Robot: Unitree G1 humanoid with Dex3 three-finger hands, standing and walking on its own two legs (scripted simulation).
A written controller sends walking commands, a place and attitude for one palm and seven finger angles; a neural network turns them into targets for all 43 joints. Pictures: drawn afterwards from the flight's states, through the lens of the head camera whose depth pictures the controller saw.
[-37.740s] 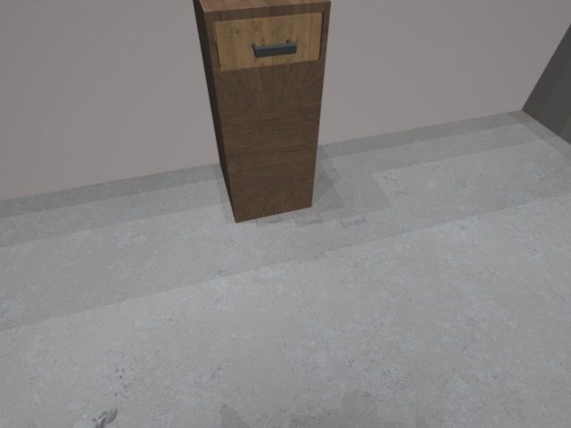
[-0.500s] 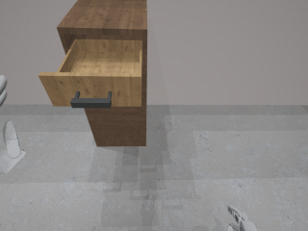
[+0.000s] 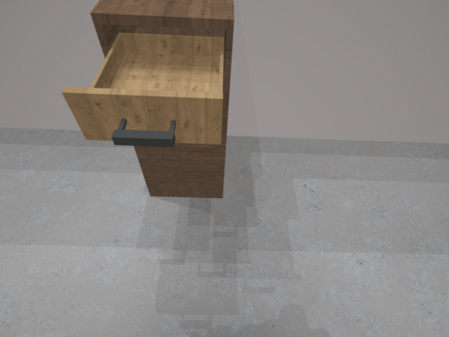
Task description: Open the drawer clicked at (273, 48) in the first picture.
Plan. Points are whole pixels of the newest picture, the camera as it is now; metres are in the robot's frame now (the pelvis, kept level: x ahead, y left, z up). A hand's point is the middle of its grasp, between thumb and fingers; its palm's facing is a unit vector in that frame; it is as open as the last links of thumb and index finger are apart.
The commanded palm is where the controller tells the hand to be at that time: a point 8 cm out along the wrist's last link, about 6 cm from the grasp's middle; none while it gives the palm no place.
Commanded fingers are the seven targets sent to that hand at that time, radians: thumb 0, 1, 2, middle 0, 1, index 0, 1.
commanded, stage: let the arm hang, fingers relaxed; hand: left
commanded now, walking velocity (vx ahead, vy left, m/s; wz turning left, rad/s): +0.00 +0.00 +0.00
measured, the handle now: (146, 131) +0.51 +0.20 +0.04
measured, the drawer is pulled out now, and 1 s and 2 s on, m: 0.30 0.30 0.30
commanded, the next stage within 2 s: look to check the result in 0.74 s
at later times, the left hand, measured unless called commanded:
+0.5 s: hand out of the picture +0.04 +0.20 -0.15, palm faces -0.02 -0.97 -0.24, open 7.4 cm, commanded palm none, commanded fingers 0.00 0.90 0.90 -0.20 -0.30 -0.20 -0.30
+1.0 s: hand out of the picture +0.04 +0.20 -0.15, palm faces -0.02 -0.97 -0.26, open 7.4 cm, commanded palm none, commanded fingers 0.00 0.90 0.90 -0.20 -0.30 -0.20 -0.30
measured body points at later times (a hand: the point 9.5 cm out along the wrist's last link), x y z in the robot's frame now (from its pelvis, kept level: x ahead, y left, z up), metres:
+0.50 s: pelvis +0.01 +0.01 +0.02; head +0.02 +0.00 +0.47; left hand +0.04 +0.25 -0.14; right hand +0.03 -0.22 -0.15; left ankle +0.04 +0.10 -0.73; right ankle +0.01 -0.11 -0.73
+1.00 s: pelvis +0.02 -0.01 +0.02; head +0.04 -0.02 +0.47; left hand +0.04 +0.25 -0.13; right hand +0.02 -0.25 -0.14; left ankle +0.04 +0.10 -0.73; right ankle +0.01 -0.11 -0.73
